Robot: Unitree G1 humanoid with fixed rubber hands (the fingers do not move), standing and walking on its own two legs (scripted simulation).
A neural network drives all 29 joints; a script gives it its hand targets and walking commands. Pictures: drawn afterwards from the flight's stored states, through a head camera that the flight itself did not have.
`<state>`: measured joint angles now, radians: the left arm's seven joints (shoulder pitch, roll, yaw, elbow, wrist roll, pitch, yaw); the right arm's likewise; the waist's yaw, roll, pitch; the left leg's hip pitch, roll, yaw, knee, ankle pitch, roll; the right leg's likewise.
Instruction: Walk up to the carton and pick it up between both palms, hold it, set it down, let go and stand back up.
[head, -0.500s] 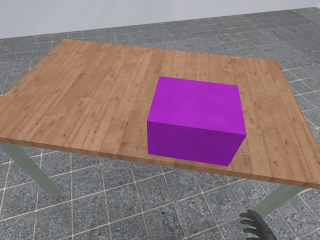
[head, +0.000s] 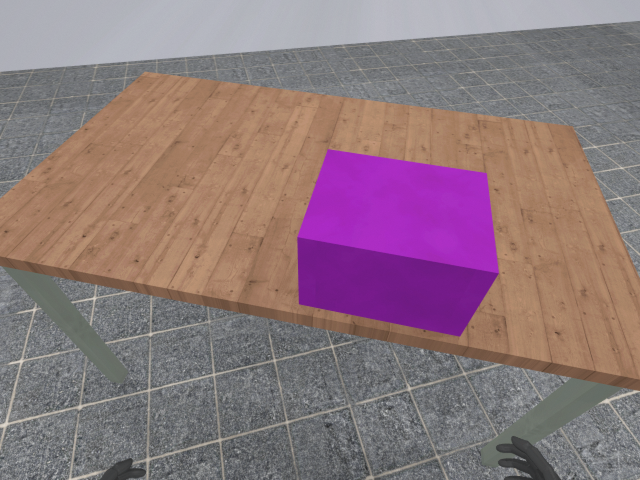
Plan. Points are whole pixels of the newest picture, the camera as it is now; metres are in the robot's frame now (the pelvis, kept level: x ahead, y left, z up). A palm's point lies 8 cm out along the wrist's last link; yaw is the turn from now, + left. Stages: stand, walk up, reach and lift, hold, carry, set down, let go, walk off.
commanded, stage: walk up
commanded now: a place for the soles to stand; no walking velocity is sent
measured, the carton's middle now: (391, 239) +0.48 -0.11 +0.00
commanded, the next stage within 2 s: reach and lift in 0.56 s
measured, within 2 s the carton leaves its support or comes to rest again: neither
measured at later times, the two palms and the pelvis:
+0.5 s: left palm out of the picture +0.09 +0.27 -0.09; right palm out of the picture +0.13 -0.29 -0.07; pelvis +0.00 -0.01 +0.00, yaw +1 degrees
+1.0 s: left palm (143, 424) +0.21 +0.23 -0.05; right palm (572, 475) +0.15 -0.28 -0.04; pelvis +0.01 -0.01 +0.01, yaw -9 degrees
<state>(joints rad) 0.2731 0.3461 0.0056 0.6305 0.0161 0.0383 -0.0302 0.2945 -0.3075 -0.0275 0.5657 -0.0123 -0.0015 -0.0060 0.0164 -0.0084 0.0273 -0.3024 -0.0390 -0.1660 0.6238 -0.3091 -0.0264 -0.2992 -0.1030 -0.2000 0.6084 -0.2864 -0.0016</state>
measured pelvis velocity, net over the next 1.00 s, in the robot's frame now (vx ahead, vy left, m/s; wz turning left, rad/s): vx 0.01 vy -0.01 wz -0.16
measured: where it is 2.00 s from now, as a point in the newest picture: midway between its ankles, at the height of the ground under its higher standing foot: outside the picture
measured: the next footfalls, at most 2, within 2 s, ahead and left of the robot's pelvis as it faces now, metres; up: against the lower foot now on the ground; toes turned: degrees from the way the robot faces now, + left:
none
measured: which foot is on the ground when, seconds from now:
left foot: down 0.00-1.00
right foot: down 0.00-1.00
